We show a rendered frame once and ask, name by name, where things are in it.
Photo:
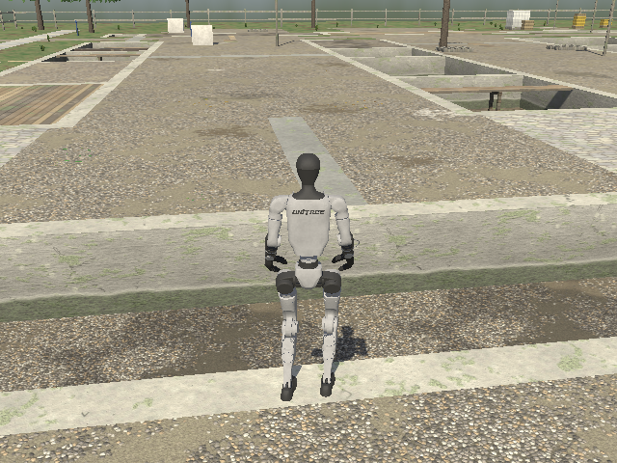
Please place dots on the robot left hand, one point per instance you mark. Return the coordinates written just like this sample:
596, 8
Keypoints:
271, 267

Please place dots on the left robot forearm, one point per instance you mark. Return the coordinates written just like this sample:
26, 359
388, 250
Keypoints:
270, 252

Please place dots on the right robot upper arm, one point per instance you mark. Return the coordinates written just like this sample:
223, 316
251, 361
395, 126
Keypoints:
339, 206

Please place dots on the robot left shin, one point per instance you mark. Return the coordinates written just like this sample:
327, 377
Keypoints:
288, 356

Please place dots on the robot left thigh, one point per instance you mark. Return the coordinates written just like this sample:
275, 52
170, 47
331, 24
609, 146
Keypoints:
285, 283

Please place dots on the left robot upper arm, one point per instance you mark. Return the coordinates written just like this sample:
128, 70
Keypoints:
277, 205

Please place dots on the right robot forearm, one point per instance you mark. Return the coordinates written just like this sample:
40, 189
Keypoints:
347, 251

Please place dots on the robot right hand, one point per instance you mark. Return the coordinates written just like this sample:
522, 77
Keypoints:
345, 266

